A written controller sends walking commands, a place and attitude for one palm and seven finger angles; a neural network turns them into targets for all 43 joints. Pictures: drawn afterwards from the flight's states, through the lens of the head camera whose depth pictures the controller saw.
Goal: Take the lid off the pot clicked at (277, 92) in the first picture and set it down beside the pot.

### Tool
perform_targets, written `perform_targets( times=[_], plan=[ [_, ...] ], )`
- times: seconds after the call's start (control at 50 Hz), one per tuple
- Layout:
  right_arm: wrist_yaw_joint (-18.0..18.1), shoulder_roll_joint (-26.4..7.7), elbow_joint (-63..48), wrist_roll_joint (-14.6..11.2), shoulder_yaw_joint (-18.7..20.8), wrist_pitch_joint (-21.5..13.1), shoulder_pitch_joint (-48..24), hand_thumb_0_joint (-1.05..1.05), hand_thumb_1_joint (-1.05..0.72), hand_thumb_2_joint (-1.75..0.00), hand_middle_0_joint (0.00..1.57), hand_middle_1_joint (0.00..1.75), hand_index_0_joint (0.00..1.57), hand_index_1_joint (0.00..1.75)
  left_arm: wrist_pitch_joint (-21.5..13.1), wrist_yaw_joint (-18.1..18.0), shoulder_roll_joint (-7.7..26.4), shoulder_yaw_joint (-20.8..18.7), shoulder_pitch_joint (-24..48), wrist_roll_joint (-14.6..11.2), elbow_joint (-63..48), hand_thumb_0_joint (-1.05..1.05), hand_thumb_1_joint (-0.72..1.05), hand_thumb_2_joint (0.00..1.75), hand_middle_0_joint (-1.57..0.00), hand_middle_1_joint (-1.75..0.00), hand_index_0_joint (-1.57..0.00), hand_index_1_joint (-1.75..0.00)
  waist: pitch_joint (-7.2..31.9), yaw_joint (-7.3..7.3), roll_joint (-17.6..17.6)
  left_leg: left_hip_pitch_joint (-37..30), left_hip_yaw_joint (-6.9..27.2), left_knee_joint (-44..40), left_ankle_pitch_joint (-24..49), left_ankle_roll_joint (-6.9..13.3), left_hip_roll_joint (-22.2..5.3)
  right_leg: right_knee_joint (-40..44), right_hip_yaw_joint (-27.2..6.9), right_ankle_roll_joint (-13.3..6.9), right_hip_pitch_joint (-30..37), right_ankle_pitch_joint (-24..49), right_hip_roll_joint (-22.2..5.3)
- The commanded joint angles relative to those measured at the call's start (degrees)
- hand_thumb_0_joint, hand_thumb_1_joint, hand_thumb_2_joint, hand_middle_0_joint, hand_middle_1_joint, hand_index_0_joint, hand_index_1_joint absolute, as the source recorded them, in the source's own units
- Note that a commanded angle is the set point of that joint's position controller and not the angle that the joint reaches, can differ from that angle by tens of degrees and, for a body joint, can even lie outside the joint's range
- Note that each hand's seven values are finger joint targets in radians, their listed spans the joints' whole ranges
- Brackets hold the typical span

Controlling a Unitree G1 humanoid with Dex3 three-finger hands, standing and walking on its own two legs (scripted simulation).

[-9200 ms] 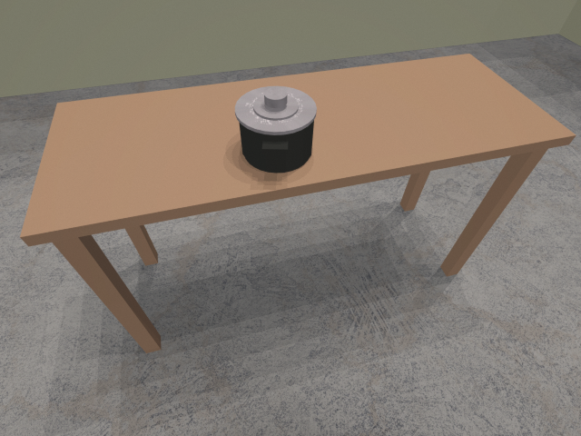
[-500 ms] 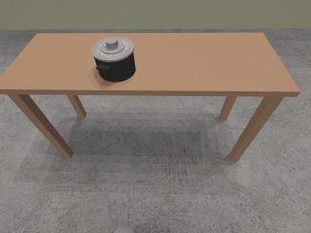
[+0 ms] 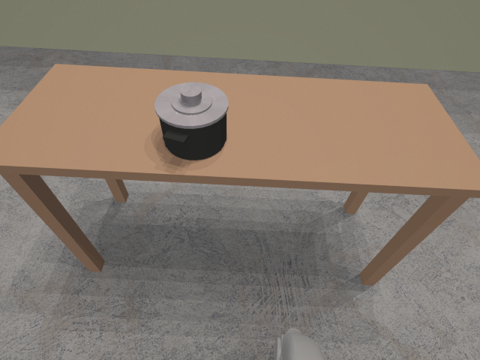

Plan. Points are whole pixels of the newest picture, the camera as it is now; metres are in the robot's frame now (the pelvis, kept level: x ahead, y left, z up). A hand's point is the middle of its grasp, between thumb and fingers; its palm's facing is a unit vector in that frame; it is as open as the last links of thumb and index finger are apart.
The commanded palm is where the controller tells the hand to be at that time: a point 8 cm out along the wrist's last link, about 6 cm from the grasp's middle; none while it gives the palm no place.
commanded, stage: take the last steps up to it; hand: left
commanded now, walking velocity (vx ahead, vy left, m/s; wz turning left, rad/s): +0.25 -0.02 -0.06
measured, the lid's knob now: (191, 94) +0.65 +0.15 +0.08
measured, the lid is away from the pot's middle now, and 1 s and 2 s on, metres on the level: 0.00 0.00 0.00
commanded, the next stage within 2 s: come to a stop and stand still in 0.18 s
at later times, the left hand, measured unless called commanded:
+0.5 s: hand (165, 319) +0.22 +0.16 -0.16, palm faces +0.02 -0.96 -0.27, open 7.2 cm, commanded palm none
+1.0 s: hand (144, 329) +0.20 +0.20 -0.17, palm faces -0.03 -0.97 -0.24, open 7.4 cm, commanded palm none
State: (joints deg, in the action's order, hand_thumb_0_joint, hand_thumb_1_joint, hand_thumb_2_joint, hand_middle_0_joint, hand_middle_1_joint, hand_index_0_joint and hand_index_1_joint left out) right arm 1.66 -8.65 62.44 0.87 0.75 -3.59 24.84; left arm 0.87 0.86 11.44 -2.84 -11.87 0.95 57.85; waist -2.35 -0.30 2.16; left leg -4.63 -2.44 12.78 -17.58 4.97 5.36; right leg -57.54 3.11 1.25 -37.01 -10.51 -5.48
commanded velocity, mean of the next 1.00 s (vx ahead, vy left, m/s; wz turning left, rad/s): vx -0.06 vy -0.03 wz -0.01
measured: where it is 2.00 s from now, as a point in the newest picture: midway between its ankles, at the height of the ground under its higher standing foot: outside the picture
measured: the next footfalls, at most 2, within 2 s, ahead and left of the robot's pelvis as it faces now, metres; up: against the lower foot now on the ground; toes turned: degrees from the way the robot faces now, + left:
right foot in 0.18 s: +0.23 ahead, -0.11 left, +0.00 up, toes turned -6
left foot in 0.66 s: +0.27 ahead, +0.10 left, +0.00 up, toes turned -3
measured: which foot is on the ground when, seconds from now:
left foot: down 0.00-0.16, up 0.18-0.64, down 0.66-1.00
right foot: up 0.00-0.16, down 0.18-0.68, up 0.70-1.00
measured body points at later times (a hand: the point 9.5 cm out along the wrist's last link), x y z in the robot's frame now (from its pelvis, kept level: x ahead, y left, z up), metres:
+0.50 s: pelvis +0.18 -0.03 +0.00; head +0.22 -0.06 +0.45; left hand +0.22 +0.21 -0.14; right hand +0.23 -0.26 -0.17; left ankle +0.23 +0.13 -0.69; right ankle +0.19 -0.10 -0.74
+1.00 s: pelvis +0.17 +0.00 +0.00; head +0.20 +0.01 +0.45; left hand +0.20 +0.25 -0.16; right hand +0.22 -0.23 -0.15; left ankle +0.23 +0.11 -0.74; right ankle +0.08 -0.14 -0.71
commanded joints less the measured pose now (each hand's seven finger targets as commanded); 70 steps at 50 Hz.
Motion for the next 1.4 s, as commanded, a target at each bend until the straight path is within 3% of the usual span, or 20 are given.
perform_targets(
  times=[0.0, 0.06, 0.12, 0.14, 0.16, 0.24, 0.32, 0.54, 0.6, 0.64, 0.66, 0.68, 0.72, 0.78, 0.94, 1.02, 1.06, 1.1, 1.16, 1.38],
  plan=[
    [1.1, -7.1, -0.3, 0.3, 0.9, -1.5, 6.6, 0.00, -0.90, -0.90, 0.20, 0.30, 0.20, 0.30, -2.2, 0.5, 1.7, 0.2, 9.5, -0.1, -7.1, 0.00, 0.90, 0.90, -0.20, -0.30, -0.20, -0.30, -6.8, -2.76, -7.4, -2.3, 8.0, 0.3, 40.7, 5.3, -18.3, 9.6, 2.0, -1.8, -6.4, -0.4, 0.7],
    [1.4, -8.4, 1.0, 0.5, 1.0, -1.1, 7.2, 0.00, -0.90, -0.90, 0.20, 0.30, 0.20, 0.30, -2.7, 0.2, 1.4, 0.3, 7.0, -0.3, -6.4, 0.00, 0.90, 0.90, -0.20, -0.30, -0.20, -0.30, -3.1, -1.29, -9.1, -1.7, 4.7, 7.1, 57.3, 3.4, -18.0, 17.9, 4.9, -4.3, 6.1, -2.6, 4.5],
    [1.2, -9.4, 0.7, -0.3, 1.5, -0.9, 4.7, 0.00, -0.90, -0.90, 0.20, 0.30, 0.20, 0.30, -3.8, -0.6, 4.8, -1.1, -10.9, 0.2, -0.9, 0.00, 0.90, 0.90, -0.20, -0.30, -0.20, -0.30, 5.5, 6.65, -4.9, 9.1, 2.9, 27.8, 55.0, -0.1, -14.7, 26.6, 4.1, -6.4, 34.2, 6.2, 6.4],
    [0.6, -7.3, 0.3, -1.1, 1.5, -1.0, 5.9, 0.00, -0.90, -0.90, 0.20, 0.30, 0.20, 0.30, -4.6, -1.2, 9.2, -2.4, -18.2, 0.5, 1.2, 0.00, 0.90, 0.90, -0.20, -0.30, -0.20, -0.30, 11.7, 9.01, 2.0, 22.8, 1.0, 44.3, 31.2, -2.3, -9.2, 26.3, -11.5, -12.1, 49.6, 18.2, -6.4],
    [0.8, -5.2, -0.5, -1.5, 1.6, -1.2, 8.5, 0.00, -0.90, -0.90, 0.20, 0.30, 0.20, 0.30, -4.6, -1.3, 12.6, -3.1, -20.2, -0.4, 1.8, 0.00, 0.90, 0.90, -0.20, -0.30, -0.20, -0.30, 16.2, 6.36, 8.6, 31.7, 0.1, 64.0, -14.9, -4.2, -2.0, 33.4, -33.1, -20.0, 52.7, 33.6, -21.8],
    [-0.1, -2.4, -2.0, 0.2, 1.6, 1.2, 0.5, 0.00, -0.90, -0.90, 0.20, 0.30, 0.20, 0.30, -4.2, -2.3, 4.8, -1.2, -4.1, -0.8, -2.1, 0.00, 0.90, 0.90, -0.20, -0.30, -0.20, -0.30, -2.2, 0.41, -0.9, 33.0, 5.7, 63.6, -4.9, -3.0, -10.7, 43.5, -18.0, -15.5, 20.5, 7.7, -14.0],
    [0.3, 1.1, -0.5, 0.1, 0.6, 3.5, 3.5, 0.00, -0.90, -0.90, 0.20, 0.30, 0.20, 0.30, -4.5, -3.0, 2.9, -0.2, -2.0, -0.1, -2.0, 0.00, 0.90, 0.90, -0.20, -0.30, -0.20, -0.30, 2.3, -2.77, -0.2, 25.5, 2.8, 47.0, -3.5, -6.6, -10.1, 40.1, -5.4, -12.0, 16.2, 34.6, -8.9],
    [0.1, -4.0, -6.8, -0.5, 3.5, 5.3, -12.6, 0.00, -0.90, -0.90, 0.20, 0.30, 0.20, 0.30, -1.0, -3.7, 7.6, -2.5, -6.2, 0.8, -2.3, 0.00, 0.90, 0.90, -0.20, -0.30, -0.20, -0.30, 3.1, 1.47, 9.0, 28.5, 1.6, 31.9, -4.9, -8.2, -5.6, 30.3, -10.2, -12.9, 28.5, 45.8, -10.1],
    [0.0, -4.3, -5.5, -0.6, 3.5, 4.8, -9.6, 0.00, -0.90, -0.90, 0.20, 0.30, 0.20, 0.30, -0.4, -3.8, 7.9, -2.3, -4.6, 0.2, -2.6, 0.00, 0.90, 0.90, -0.20, -0.30, -0.20, -0.30, 4.7, -0.85, 7.3, 16.3, 0.9, 16.4, 10.0, -7.7, -5.8, 26.0, -8.5, -8.8, 24.2, 32.9, -7.0],
    [0.2, -10.0, -5.8, 0.0, 4.1, 3.7, -7.8, 0.00, -0.90, -0.90, 0.20, 0.30, 0.20, 0.30, 0.1, -3.9, 3.3, -1.3, -8.7, -0.6, -3.0, 0.00, 0.90, 0.90, -0.20, -0.30, -0.20, -0.30, 8.5, -0.18, -13.5, 4.7, 17.3, 11.1, 51.4, -0.5, -23.9, 14.9, -1.9, -1.5, 14.2, -5.2, 3.6],
    [0.6, -11.5, -6.4, -0.1, 4.1, 4.3, -7.6, 0.00, -0.90, -0.90, 0.20, 0.30, 0.20, 0.30, 0.3, -4.4, 3.3, -1.0, -9.4, -0.6, -2.4, 0.00, 0.90, 0.90, -0.20, -0.30, -0.20, -0.30, 8.6, -0.78, -15.0, 9.5, 18.8, 9.9, 65.0, 5.8, -29.3, 2.9, -3.3, -0.6, 16.2, -27.1, 6.7],
    [0.7, -11.4, -7.2, 0.2, 3.6, 4.2, -8.5, 0.00, -0.90, -0.90, 0.20, 0.30, 0.20, 0.30, 0.7, -4.5, 4.3, -0.9, -9.2, -0.6, -2.6, 0.00, 0.90, 0.90, -0.20, -0.30, -0.20, -0.30, 7.1, -0.51, -7.8, 12.3, 15.6, 10.5, 61.3, 7.8, -29.6, -3.1, -6.1, -0.9, 17.2, -27.3, 5.9],
    [1.8, -9.5, -7.7, 0.4, 3.0, 4.1, -13.4, 0.00, -0.90, -0.90, 0.20, 0.30, 0.20, 0.30, 1.6, -4.4, 4.9, -1.7, -8.4, 0.1, -1.7, 0.00, 0.90, 0.90, -0.20, -0.30, -0.20, -0.30, 4.9, 1.08, -16.3, 16.4, 14.2, 9.1, 51.3, 6.2, -25.1, -8.2, -8.7, 0.2, 13.8, -22.6, 6.2],
    [1.6, -8.1, -8.9, 0.1, 2.4, 3.8, -16.6, 0.00, -0.90, -0.90, 0.20, 0.30, 0.20, 0.30, 1.6, -3.3, 5.4, -1.6, -8.8, 0.1, -1.0, 0.00, 0.90, 0.90, -0.20, -0.30, -0.20, -0.30, 4.7, 1.88, -10.3, 16.3, 10.2, 7.6, 35.9, 4.4, -20.8, -8.4, -7.1, 1.1, 12.9, -16.1, 5.7],
    [0.4, -10.2, -5.2, 0.5, 4.0, 4.7, -10.9, 0.00, -0.90, -0.90, 0.20, 0.30, 0.20, 0.30, 1.5, -2.1, 2.8, 0.0, -5.7, 0.0, -0.5, 0.00, 0.90, 0.90, -0.20, -0.30, -0.20, -0.30, 3.8, -1.47, -14.3, 14.7, 15.1, 0.1, -2.8, 2.4, -18.8, 20.1, -1.7, 0.1, 19.7, -18.4, 4.7],
    [-0.1, -7.0, -3.8, -0.4, 3.7, 4.8, -10.2, 0.00, -0.90, -0.90, 0.20, 0.30, 0.20, 0.30, 0.0, -2.8, 4.5, 0.4, -11.0, 0.1, 3.1, 0.00, 0.90, 0.90, -0.20, -0.30, -0.20, -0.30, 2.8, 0.31, -4.1, 21.2, 7.9, 6.4, -4.0, -4.1, -11.7, 40.6, -4.5, -2.4, 31.9, -5.5, 1.7],
    [-0.5, -3.7, -3.9, -0.5, 2.4, 4.8, -10.2, 0.00, -0.90, -0.90, 0.20, 0.30, 0.20, 0.30, -0.6, -3.0, 8.0, 0.6, -7.2, -0.1, 2.3, 0.00, 0.90, 0.90, -0.20, -0.30, -0.20, -0.30, -0.1, -1.20, 3.8, 17.2, 3.1, 13.1, -1.5, -6.5, -7.6, 46.4, -13.5, -6.2, 20.2, -16.1, -6.7],
    [-0.9, -3.6, -2.9, 0.2, 1.9, 4.8, -10.5, 0.00, -0.90, -0.90, 0.20, 0.30, 0.20, 0.30, -1.5, -3.1, 7.7, 0.7, -4.0, -0.2, 2.2, 0.00, 0.90, 0.90, -0.20, -0.30, -0.20, -0.30, -4.0, -1.02, 10.6, 17.9, 3.1, 15.3, 3.3, -6.1, -7.9, 47.6, -13.6, -6.5, 17.0, -11.4, -5.9],
    [-0.4, -4.2, 0.4, -0.1, 1.4, 3.7, -6.5, 0.00, -0.90, -0.90, 0.20, 0.30, 0.20, 0.30, -2.1, -3.2, 4.4, 1.5, -6.0, -0.8, 3.7, 0.00, 0.90, 0.90, -0.20, -0.30, -0.20, -0.30, -1.6, -1.40, 4.1, 14.0, 4.7, 11.9, 15.7, -5.3, -9.9, 40.3, -7.4, -4.3, 23.2, 7.7, -2.1],
    [0.6, -3.0, 3.8, -0.3, 0.9, 3.9, -3.5, 0.00, -0.90, -0.90, 0.20, 0.30, 0.20, 0.30, -1.7, -3.5, 2.6, 1.1, -10.4, -1.0, 6.7, 0.00, 0.90, 0.90, -0.20, -0.30, -0.20, -0.30, -5.1, -0.08, -0.2, 15.6, 4.1, 13.5, 14.9, -5.5, -10.3, 42.0, -6.4, -4.1, 25.0, 4.0, -1.0]
  ],
)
